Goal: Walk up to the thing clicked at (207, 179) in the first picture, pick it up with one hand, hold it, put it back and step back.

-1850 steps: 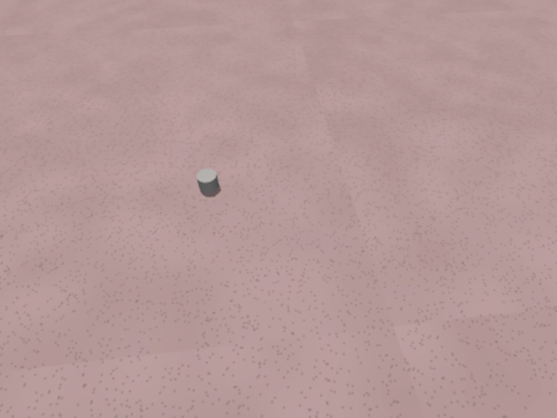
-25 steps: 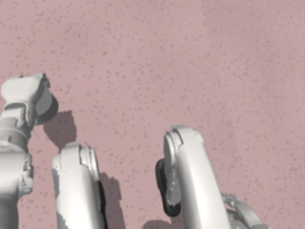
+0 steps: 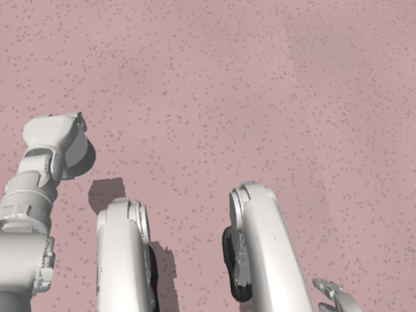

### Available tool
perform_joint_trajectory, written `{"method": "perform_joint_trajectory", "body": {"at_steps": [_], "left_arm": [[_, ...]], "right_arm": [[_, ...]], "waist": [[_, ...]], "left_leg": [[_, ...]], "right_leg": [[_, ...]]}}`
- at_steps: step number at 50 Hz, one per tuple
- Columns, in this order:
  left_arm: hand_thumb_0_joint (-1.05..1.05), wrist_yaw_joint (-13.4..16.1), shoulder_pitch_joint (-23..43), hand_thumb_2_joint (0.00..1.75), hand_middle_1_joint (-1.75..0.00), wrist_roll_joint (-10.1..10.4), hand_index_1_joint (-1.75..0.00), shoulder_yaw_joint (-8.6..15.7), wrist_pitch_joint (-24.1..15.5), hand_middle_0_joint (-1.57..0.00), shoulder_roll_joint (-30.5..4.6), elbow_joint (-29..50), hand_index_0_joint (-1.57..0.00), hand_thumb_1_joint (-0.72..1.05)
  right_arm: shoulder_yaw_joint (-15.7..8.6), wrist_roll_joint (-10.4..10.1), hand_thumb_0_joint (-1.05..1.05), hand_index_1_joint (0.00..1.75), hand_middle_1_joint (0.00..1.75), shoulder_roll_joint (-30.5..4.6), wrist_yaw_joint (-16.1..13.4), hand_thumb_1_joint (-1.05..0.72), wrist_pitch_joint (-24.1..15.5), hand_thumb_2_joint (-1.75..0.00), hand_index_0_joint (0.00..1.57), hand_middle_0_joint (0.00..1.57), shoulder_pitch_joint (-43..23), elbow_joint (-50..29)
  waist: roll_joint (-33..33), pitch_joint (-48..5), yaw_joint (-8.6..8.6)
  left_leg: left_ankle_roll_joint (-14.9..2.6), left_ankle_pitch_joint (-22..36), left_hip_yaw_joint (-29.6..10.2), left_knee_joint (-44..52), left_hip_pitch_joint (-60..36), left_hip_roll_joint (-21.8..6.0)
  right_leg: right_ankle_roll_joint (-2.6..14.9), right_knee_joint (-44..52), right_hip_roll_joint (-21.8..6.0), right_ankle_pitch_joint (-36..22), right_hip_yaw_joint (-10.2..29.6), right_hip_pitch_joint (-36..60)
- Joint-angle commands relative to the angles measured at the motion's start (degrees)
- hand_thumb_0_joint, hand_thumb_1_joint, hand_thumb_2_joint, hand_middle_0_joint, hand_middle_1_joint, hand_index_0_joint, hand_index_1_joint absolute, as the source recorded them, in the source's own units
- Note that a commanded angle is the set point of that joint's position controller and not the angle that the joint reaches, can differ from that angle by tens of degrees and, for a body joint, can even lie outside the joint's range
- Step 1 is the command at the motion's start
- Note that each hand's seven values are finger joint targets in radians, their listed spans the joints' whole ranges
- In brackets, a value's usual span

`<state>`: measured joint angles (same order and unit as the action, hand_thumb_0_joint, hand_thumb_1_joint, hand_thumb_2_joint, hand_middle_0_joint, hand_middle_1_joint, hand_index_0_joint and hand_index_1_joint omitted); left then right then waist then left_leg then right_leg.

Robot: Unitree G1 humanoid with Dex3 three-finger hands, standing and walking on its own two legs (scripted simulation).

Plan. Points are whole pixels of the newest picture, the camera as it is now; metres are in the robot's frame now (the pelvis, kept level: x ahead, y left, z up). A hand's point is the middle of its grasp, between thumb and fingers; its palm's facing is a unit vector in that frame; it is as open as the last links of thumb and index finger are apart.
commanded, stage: lift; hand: left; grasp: from above
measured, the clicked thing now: (68, 151) +0.44 +0.26 -0.17
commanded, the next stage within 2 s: hold in 1.26 s
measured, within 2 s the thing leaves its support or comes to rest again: neither
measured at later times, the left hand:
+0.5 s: hand (6, 159) +0.37 +0.26 +0.04, palm faces -0.44 -0.09 -0.89, open 11.8 cm
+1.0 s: hand out of the picture +0.35 +0.24 +0.20, palm faces -0.46 -0.10 -0.88, open 11.8 cm
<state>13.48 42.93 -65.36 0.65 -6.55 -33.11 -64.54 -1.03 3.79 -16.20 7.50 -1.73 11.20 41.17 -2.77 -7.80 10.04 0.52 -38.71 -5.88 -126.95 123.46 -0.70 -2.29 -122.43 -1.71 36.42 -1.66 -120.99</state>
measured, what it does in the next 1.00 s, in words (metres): rises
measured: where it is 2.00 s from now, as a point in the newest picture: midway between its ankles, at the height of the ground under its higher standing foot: (194, 287)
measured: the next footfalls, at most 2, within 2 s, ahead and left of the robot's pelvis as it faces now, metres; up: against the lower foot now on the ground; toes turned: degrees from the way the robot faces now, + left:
none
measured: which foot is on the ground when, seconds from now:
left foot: down 0.00-1.00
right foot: down 0.00-1.00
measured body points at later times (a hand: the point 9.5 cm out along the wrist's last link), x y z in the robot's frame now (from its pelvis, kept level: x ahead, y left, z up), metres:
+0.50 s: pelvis +0.01 +0.00 +0.14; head +0.16 +0.03 +0.56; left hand +0.39 +0.26 +0.09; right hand +0.14 -0.26 +0.02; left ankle +0.08 +0.13 -0.36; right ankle +0.11 -0.14 -0.36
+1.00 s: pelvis +0.05 +0.00 +0.29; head +0.12 +0.01 +0.74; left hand +0.37 +0.24 +0.25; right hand +0.15 -0.27 +0.17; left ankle +0.08 +0.13 -0.36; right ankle +0.11 -0.14 -0.36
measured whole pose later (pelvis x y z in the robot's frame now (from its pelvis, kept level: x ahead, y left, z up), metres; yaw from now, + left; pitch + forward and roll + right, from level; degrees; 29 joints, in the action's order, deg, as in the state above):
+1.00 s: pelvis +0.05 +0.00 +0.29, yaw +3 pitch +15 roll -2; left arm 8.3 18.0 -57.6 -10.0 2.3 -22.2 -46.1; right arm -1.6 -1.6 -14.1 -3.3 -0.2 14.0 42.1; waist -1.7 -7.2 4.0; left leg 0.6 -27.6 -0.6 -65.7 53.7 -2.8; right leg -1.6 -63.0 -1.1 25.2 -0.6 -53.3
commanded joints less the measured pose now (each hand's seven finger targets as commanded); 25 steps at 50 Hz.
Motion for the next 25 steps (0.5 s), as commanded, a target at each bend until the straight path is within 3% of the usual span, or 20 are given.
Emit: {"method": "perform_joint_trajectory", "body": {"at_steps": [1, 3, 4, 5, 7, 9, 11, 14, 15, 17, 19, 22, 25], "left_arm": [[0.0, 0.8, 16.8, 1.15, -1.05, 2.5, -1.04, 1.8, 0.4, -0.84, -13.7, 16.4, -0.85, 0.45], [0.0, 0.2, 15.2, 1.16, -1.06, 2.9, -1.05, 2.1, 0.6, -0.84, -14.8, 18.6, -0.84, 0.44], [0.0, -0.2, 13.1, 1.16, -1.06, 3.1, -1.05, 1.4, 1.0, -0.84, -13.1, 18.5, -0.85, 0.45], [0.0, -0.4, 14.4, 1.16, -1.06, 3.6, -1.05, 1.5, 1.0, -0.85, -13.5, 22.2, -0.85, 0.46], [0.0, -0.6, 10.8, 1.15, -1.05, 3.8, -1.05, 1.9, 1.8, -0.82, -13.4, 23.4, -0.83, 0.43], [0.0, -1.1, 11.7, 1.15, -1.07, 4.2, -1.07, 0.7, 2.0, -0.84, -12.1, 26.8, -0.85, 0.46], [0.0, -1.3, 8.3, 1.14, -1.06, 4.4, -1.05, 1.3, 2.9, -0.85, -12.5, 26.5, -0.86, 0.48], [0.0, -1.8, 7.0, 1.14, -1.04, 5.2, -1.04, -0.1, 4.3, -0.86, -9.6, 28.7, -0.86, 0.48], [0.0, -1.9, 8.8, 1.14, -1.05, 5.3, -1.04, 0.6, 4.5, -0.84, -11.4, 32.4, -0.85, 0.47], [0.0, -2.3, 2.4, 1.13, -1.04, 5.4, -1.04, -0.3, 5.6, -0.84, -9.0, 29.0, -0.84, 0.44], [0.0, -2.8, 3.6, 1.13, -1.04, 6.3, -1.04, -0.7, 6.1, -0.83, -8.7, 32.8, -0.84, 0.44], [0.0, -3.5, -0.1, 1.11, -1.03, 7.1, -1.03, -2.3, 7.1, -0.83, -6.7, 33.7, -0.84, 0.44], [0.0, -3.7, -2.1, 1.12, -1.04, 8.1, -1.04, -2.1, 7.7, -0.82, -6.6, 36.6, -0.82, 0.42]], "right_arm": [[-4.9, -1.2, 0.0, 0.3, 0.3, -12.3, -1.6, -0.92, -0.2, -0.91, 0.2, 0.2, 8.7, -4.0], [-5.1, -1.6, 0.0, 0.3, 0.3, -12.2, -2.1, -0.92, 0.0, -0.91, 0.2, 0.2, 8.4, -4.6], [-5.1, -1.8, 0.0, 0.3, 0.3, -12.0, -2.2, -0.92, 0.1, -0.91, 0.2, 0.2, 8.6, -4.9], [-5.3, -2.1, 0.0, 0.3, 0.3, -12.0, -2.5, -0.92, 0.2, -0.91, 0.2, 0.2, 8.1, -5.2], [-5.5, -2.6, 0.0, 0.3, 0.3, -11.8, -3.1, -0.92, 0.5, -0.91, 0.2, 0.2, 7.3, -5.6], [-5.6, -2.9, 0.0, 0.3, 0.3, -11.3, -3.6, -0.92, 0.7, -0.91, 0.2, 0.2, 7.0, -6.0], [-5.6, -3.2, 0.0, 0.3, 0.3, -10.8, -4.2, -0.92, 0.9, -0.91, 0.2, 0.2, 6.4, -6.1], [-5.6, -3.6, 0.0, 0.3, 0.3, -10.4, -5.1, -0.92, 1.0, -0.91, 0.2, 0.2, 5.8, -6.3], [-5.8, -3.9, 0.0, 0.3, 0.3, -10.5, -5.5, -0.91, 1.2, -0.91, 0.2, 0.2, 5.2, -6.7], [-5.5, -4.1, 0.0, 0.3, 0.3, -9.8, -6.0, -0.92, 1.3, -0.91, 0.2, 0.2, 4.6, -6.9], [-5.5, -4.4, 0.0, 0.3, 0.3, -9.6, -6.6, -0.92, 1.4, -0.91, 0.2, 0.2, 3.8, -6.9], [-5.2, -4.8, 0.0, 0.3, 0.3, -9.0, -7.6, -0.92, 1.3, -0.91, 0.2, 0.2, 3.2, -7.3], [-4.7, -5.3, 0.0, 0.3, 0.3, -7.9, -8.5, -0.92, 1.3, -0.91, 0.2, 0.2, 2.6, -7.2]], "waist": [[-9.6, -39.1, -0.3], [-8.9, -40.2, -1.06], [-8.2, -39.7, -0.92], [-9.6, -40.6, -1.36], [-9.6, -41.7, -2.73], [-9.5, -40.6, -1.99], [-8.5, -39.5, -2.7], [-9.6, -38.4, -2.69], [-9.8, -41.2, -3.38], [-7.8, -36.0, -3.14], [-7.4, -37.2, -3.59], [-6.8, -35.1, -3.91], [-4.7, -33.8, -4.03]], "left_leg": [[-2.23, 5.7, 4.5, 19.2, -29.3, 2.0], [-2.35, 5.7, 4.8, 20.4, -31.0, 2.0], [-2.25, 6.2, 4.7, 21.5, -31.9, 1.9], [-2.1, 5.8, 4.1, 22.9, -33.4, 1.9], [-1.82, 5.9, 3.6, 25.1, -36.9, 1.7], [-1.81, 6.6, 3.7, 26.7, -38.3, 1.7], [-1.82, 6.7, 3.7, 28.5, -40.0, 1.7], [-1.37, 7.6, 2.9, 32.6, -45.1, 1.4], [-1.33, 7.2, 2.5, 34.0, -47.6, 1.3], [-1.34, 5.8, 2.5, 36.8, -47.5, 1.3], [-1.48, 6.0, 2.8, 38.9, -50.5, 1.2], [-1.24, 7.2, 3.0, 42.8, -54.9, 0.9], [-1.59, 8.1, 4.0, 45.7, -56.9, 1.1]], "right_leg": [[4.34, 16.9, 2.2, -7.2, -3.6, 24.1], [4.25, 18.8, 2.3, -6.9, -3.2, 26.0], [4.19, 19.6, 2.3, -7.4, -3.2, 26.7], [4.28, 19.9, 2.1, -7.2, -3.2, 26.7], [4.33, 20.9, 2.3, -7.3, -3.3, 28.1], [4.29, 22.8, 2.2, -7.9, -3.0, 29.4], [4.17, 24.9, 2.2, -7.7, -2.7, 31.8], [4.1, 27.3, 1.9, -8.6, -2.7, 32.9], [4.1, 28.3, 2.1, -8.2, -2.7, 34.7], [3.83, 31.0, 2.1, -7.0, -2.7, 36.5], [3.78, 33.7, 2.2, -7.3, -2.2, 39.9], [3.66, 37.4, 2.3, -8.1, -2.0, 43.5], [3.43, 42.3, 2.5, -8.6, -1.1, 49.6]]}}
